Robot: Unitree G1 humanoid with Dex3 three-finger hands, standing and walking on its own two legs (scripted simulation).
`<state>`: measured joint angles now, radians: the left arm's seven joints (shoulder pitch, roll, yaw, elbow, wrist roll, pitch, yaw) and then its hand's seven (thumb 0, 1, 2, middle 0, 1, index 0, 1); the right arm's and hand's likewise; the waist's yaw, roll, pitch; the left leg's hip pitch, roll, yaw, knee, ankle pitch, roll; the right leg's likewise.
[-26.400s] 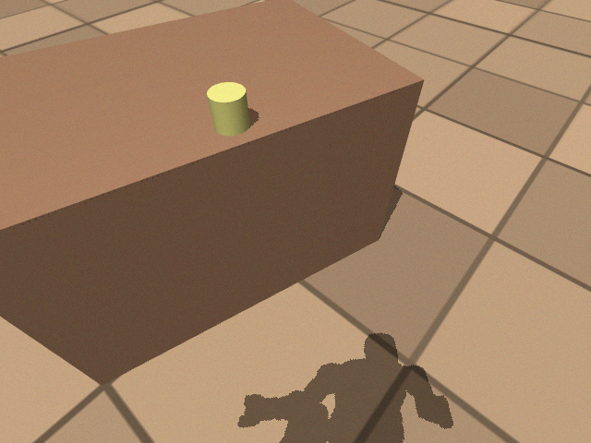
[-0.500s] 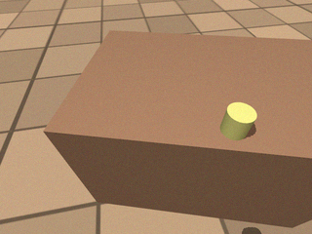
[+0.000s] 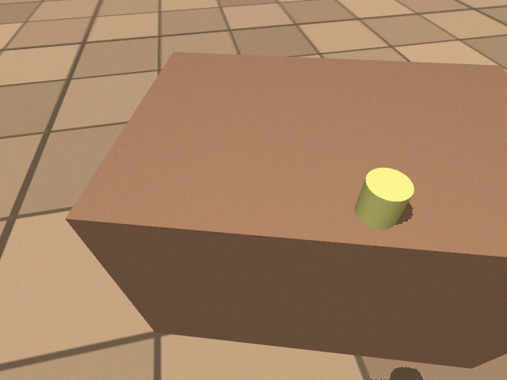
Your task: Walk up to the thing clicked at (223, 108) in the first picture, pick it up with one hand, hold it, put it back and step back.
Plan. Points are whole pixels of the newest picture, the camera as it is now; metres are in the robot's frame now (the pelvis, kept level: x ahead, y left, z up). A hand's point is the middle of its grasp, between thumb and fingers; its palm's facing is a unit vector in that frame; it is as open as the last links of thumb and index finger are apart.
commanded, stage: home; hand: right
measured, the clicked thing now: (382, 198) +0.44 -0.22 +0.01
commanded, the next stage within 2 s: stand in 0.28 s
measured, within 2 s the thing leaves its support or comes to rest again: neither
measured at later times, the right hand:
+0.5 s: hand out of the picture +0.07 -0.25 -0.16, palm faces -0.04 +0.93 -0.36, open 16.9 cm
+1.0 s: hand out of the picture +0.08 -0.24 -0.16, palm faces -0.02 +0.94 -0.35, open 7.7 cm
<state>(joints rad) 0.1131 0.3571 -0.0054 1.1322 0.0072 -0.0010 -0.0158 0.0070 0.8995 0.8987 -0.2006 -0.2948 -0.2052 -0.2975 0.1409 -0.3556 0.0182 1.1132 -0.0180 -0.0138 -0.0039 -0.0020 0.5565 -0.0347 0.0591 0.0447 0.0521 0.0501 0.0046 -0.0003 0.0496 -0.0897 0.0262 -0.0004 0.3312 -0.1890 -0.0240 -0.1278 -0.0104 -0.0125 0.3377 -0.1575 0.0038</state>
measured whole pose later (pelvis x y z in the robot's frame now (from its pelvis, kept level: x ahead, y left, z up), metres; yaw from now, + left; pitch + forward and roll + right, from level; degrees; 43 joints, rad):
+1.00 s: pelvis +0.01 +0.01 +0.00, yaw -1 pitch -2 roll +0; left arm 0.12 0.36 -0.01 1.12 0.01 0.00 -0.01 0.01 0.90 0.90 -0.20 -0.30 -0.21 -0.30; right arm 0.13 -0.35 0.00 1.12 -0.02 -0.01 0.00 0.00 -0.84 -0.88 0.21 0.30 0.20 0.30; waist 0.00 0.00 0.05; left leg -0.08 0.02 0.01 0.32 -0.20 -0.01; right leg -0.12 -0.02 0.00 0.33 -0.17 0.02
